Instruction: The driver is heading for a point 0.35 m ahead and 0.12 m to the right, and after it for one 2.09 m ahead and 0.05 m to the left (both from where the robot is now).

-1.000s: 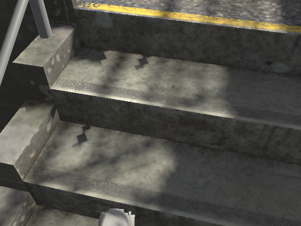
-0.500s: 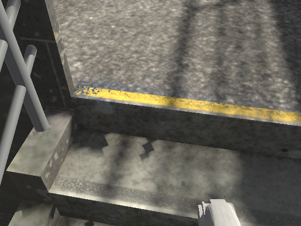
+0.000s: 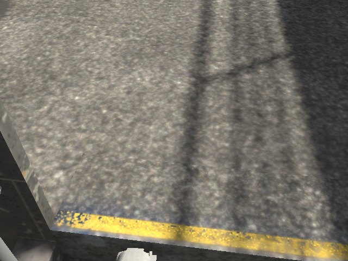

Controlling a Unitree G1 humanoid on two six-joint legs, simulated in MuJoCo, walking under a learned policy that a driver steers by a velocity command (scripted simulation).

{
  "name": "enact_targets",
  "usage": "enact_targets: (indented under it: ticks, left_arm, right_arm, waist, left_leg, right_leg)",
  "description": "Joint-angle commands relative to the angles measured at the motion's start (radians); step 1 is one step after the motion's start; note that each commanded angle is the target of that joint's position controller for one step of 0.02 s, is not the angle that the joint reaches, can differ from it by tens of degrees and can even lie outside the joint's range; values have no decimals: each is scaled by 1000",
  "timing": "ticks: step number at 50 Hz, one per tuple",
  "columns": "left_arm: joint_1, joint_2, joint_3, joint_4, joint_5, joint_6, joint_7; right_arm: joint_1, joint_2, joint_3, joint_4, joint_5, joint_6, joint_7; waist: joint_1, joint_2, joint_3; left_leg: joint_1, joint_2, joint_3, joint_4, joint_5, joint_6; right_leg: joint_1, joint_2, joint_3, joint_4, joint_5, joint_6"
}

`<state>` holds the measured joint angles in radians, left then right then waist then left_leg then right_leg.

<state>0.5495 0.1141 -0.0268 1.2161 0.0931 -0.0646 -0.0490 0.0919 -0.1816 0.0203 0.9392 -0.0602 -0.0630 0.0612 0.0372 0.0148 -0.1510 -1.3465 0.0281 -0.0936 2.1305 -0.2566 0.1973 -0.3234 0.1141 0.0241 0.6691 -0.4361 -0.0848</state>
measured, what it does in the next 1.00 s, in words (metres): climbs, turning right: left foot 0.18 m higher, then right foot 0.18 m higher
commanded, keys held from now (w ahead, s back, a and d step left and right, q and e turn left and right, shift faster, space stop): w+e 0.30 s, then e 0.26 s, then q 0.44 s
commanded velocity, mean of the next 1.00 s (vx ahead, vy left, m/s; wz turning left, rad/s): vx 0.26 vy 0.00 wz -0.27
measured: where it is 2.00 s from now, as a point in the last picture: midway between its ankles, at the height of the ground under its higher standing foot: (197, 242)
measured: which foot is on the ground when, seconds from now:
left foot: up 0.00-0.14, down 0.16-0.90, up 0.92-1.00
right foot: down 0.00-0.20, up 0.22-0.76, down 0.78-1.00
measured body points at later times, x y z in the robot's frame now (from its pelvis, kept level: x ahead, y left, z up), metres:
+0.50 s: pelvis +0.26 +0.05 +0.19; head +0.25 +0.05 +0.64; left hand +0.49 +0.21 +0.08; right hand +0.16 -0.15 +0.03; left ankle +0.27 +0.14 -0.54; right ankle +0.29 -0.10 -0.27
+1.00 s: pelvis +0.40 -0.09 +0.26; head +0.44 -0.10 +0.71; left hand +0.65 +0.08 +0.15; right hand +0.37 -0.31 +0.11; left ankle +0.31 +0.13 -0.31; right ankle +0.48 -0.20 -0.36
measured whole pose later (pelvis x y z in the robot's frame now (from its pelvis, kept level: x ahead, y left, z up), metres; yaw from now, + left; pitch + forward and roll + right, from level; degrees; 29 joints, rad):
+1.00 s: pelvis +0.40 -0.09 +0.26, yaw -15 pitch +6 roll -1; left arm -0.01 0.21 0.00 0.88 0.07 -0.07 0.00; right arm 0.32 -0.18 -0.02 0.97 -0.02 -0.11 0.08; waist 0.00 0.01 -0.03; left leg -0.51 0.06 -0.13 1.43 -0.23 0.03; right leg -0.89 -0.13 -0.20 1.24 -0.45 -0.09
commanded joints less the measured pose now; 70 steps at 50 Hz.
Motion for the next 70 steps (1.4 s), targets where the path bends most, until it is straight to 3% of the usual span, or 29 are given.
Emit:
enact_targets:
  ticks: [1, 3, 5, 6, 8, 9, 10, 11, 12, 13, 14, 17, 22, 25, 31, 35, 37, 40, 41, 44, 47, 50, 52, 56, 64, 66, 67, 69, 70]
  left_arm:
    - [25, 32, -15, -25, 29, -36, 11]
    - [93, 70, -14, -4, 20, -53, -1]
    - [-26, 71, -27, -96, -54, -39, -43]
    - [-22, 133, -14, -79, -54, -49, -53]
    - [-46, 324, 65, -133, -78, -60, -55]
    - [-52, 288, 78, -116, -55, -61, -62]
    - [54, 113, 47, -113, -5, -68, -71]
    - [-8, 19, 31, -116, -10, -55, -82]
    - [-116, 57, 54, -108, -45, -51, -78]
    - [-137, 66, 58, -101, -55, -58, -64]
    - [-166, 61, 64, -102, -50, -62, -44]
    - [-315, -12, 36, -203, -73, -27, -41]
    - [-374, 23, 12, -288, -90, 9, -48]
    - [-501, 68, -11, -365, -103, 21, -73]
    - [-741, 20, -68, -561, -104, 42, -35]
    - [-833, 15, -78, -628, -41, 89, -32]
    - [-897, 60, -71, -598, -50, 127, -43]
    - [-730, 80, -46, -459, -64, 32, -44]
    - [-737, 76, -51, -459, -82, 9, -47]
    - [-578, 204, 9, -434, -62, 34, 26]
    - [-254, 356, 100, -346, -8, 9, 76]
    - [-464, 186, 64, -325, -44, -40, 61]
    - [-532, 70, 37, -302, -71, -40, 77]
    - [-598, 102, 40, -334, -37, -76, 136]
    - [-484, 196, 67, -341, -41, -97, 126]
    - [-545, 287, 107, -333, -79, -85, 103]
    - [-569, 297, 116, -340, -75, -63, 93]
    - [-586, 222, 106, -397, -43, -50, 64]
    - [-705, 184, 93, -466, -41, -59, 68]
  right_arm:
    - [-249, 30, 47, -162, -2, -22, -27]
    - [-389, 7, 47, -236, -8, 15, -32]
    - [-489, 43, 66, -296, -5, 55, -15]
    - [-432, 94, 84, -304, 13, 66, 13]
    - [-268, -76, 17, -264, 54, 27, 28]
    - [-105, -137, -20, -218, 44, 16, 0]
    - [164, -140, -21, -144, 42, 5, -8]
    - [376, -177, -29, -65, 6, 19, -31]
    - [334, -190, -35, -44, -2, -4, -57]
    - [227, -211, -44, -8, 6, -17, -50]
    - [181, -128, -33, 41, 6, -11, -33]
    - [77, 138, 32, 85, 0, 9, -36]
    - [-99, 63, 15, 50, -38, -42, -58]
    - [143, -44, 2, 99, -74, -24, -101]
    - [409, -44, -7, 167, -112, -18, -107]
    - [496, -14, 17, 185, -67, -24, -46]
    - [439, -72, 1, 147, 6, -34, 24]
    - [425, -74, -4, 74, 61, -56, 43]
    - [576, -42, 7, 105, 60, -73, 37]
    - [426, -87, -21, 24, 56, -94, 29]
    - [280, -40, -52, -58, 40, -74, 16]
    - [262, 33, -41, -1, 34, -45, -1]
    - [229, 36, -27, -10, 17, -19, -21]
    - [157, -60, -43, -36, 22, -9, 7]
    - [31, -158, -79, -155, -13, -35, -11]
    - [21, -118, -69, -170, 34, -45, 6]
    - [96, -135, -83, -113, 53, -55, 17]
    - [186, -302, -164, -67, 70, -92, -18]
    - [238, -348, -182, -53, 64, -115, -51]
  waist:
    - [1, -45, 106]
    - [31, -32, 100]
    - [20, -117, 175]
    - [-25, -180, 167]
    - [-97, -189, -23]
    - [-145, -165, -118]
    - [-151, 105, -395]
    - [-234, 275, -382]
    - [-260, 259, -87]
    - [-181, 210, 64]
    - [-136, 20, 83]
    - [-35, -85, 61]
    - [78, -39, 37]
    - [-2, -31, 43]
    - [-111, 14, 90]
    - [-78, 63, 142]
    - [-85, 93, 175]
    - [-32, 27, 27]
    - [-66, -19, -111]
    - [38, -27, -136]
    - [130, -364, -307]
    - [5, -58, -78]
    - [-46, -17, -34]
    - [-68, 2, -15]
    - [-21, -64, 59]
    - [-43, -22, 70]
    - [-44, 29, 86]
    - [-48, 192, 84]
    - [-105, 295, 111]
  left_leg:
    - [-213, 30, 21, -11, -117, 27]
    - [-27, 78, 100, -368, 99, -13]
    - [436, 57, 246, -645, -156, -85]
    - [540, 15, 255, -625, -66, -90]
    - [704, -126, 257, -928, -145, -95]
    - [899, -88, 156, -1040, 0, -58]
    - [1396, 123, -269, -1210, 139, 122]
    - [1513, 311, -731, -1575, -346, 208]
    - [1243, 293, -841, -1701, -737, 126]
    - [1034, 285, -732, -1679, -766, 100]
    - [967, 295, -569, -1655, -533, 121]
    - [931, 286, -247, -1687, -69, 41]
    - [877, 166, 230, -1849, 322, -2]
    - [1121, 230, 248, -1866, 541, 22]
    - [1501, 254, 237, -1896, 540, -5]
    - [1343, 251, 198, -1996, 439, 6]
    - [1216, 287, 206, -2072, 419, 14]
    - [1391, 226, 290, -1873, 800, -98]
    - [1181, 167, 263, -1815, 917, -121]
    - [816, 110, 189, -1650, 602, -147]
    - [725, -26, -61, -552, -78, -204]
    - [598, 34, -89, -373, -6, -148]
    - [582, 56, -83, -398, -71, -141]
    - [658, 36, -56, -525, 22, -186]
    - [609, 92, -52, -828, -67, -220]
    - [790, 56, 110, -1453, -376, -253]
    - [949, 7, 183, -1669, -46, -253]
    - [1125, -48, 116, -1678, 78, -188]
    - [1104, 75, -173, -1740, -22, -43]
  right_leg:
    - [88, -239, 312, -269, 319, -153]
    - [-23, -217, 291, -370, 218, -150]
    - [-355, -312, 318, -622, 313, -232]
    - [-302, -373, 298, -571, 833, -235]
    - [73, -335, 218, -353, 1734, -185]
    - [124, -299, 180, -139, 1746, -111]
    - [-187, -198, 200, 197, 1244, -66]
    - [-509, -26, 204, 573, 335, -60]
    - [-707, -57, 289, 1042, 423, -58]
    - [-754, -90, 256, 1146, 490, -52]
    - [-732, -92, 206, 1241, 484, -74]
    - [-792, -119, 258, 1338, 452, -217]
    - [-778, -174, 113, 1229, 319, -147]
    - [-1021, -149, 82, 1474, 203, -126]
    - [-1301, -186, 73, 1393, 61, -120]
    - [-1053, -276, -50, 925, 284, -122]
    - [-815, -240, -80, 726, -154, -96]
    - [-512, -224, 6, 547, 234, -117]
    - [-209, -233, 56, 642, 454, -120]
    - [129, -308, 231, 338, 77, -96]
    - [95, -545, 670, -104, 411, -308]
    - [-152, -492, 329, -102, 81, -154]
    - [-204, -479, 283, -148, 67, -131]
    - [-273, -421, 18, -222, 97, -89]
    - [20, -537, -57, -286, -18, -104]
    - [73, -416, -193, -279, -58, -55]
    - [16, -396, -230, -202, -189, -43]
    - [-146, -326, -242, -14, -215, -6]
    - [-300, -252, -287, 134, -184, 63]
Velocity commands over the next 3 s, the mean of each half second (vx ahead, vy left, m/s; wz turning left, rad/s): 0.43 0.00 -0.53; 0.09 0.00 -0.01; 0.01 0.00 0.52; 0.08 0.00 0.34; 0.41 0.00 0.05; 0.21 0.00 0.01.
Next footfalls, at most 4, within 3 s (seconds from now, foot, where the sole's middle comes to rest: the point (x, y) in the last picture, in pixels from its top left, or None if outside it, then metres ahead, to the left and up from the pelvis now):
0.16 left None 0.31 0.14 -0.58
0.78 right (268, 234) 0.51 -0.22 -0.40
1.36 left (166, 230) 0.51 0.07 -0.40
1.74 right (236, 230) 0.52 -0.13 -0.40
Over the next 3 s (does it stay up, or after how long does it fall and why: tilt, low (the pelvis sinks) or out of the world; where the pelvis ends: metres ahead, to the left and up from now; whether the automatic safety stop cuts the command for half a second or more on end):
stays up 0.85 0.08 0.36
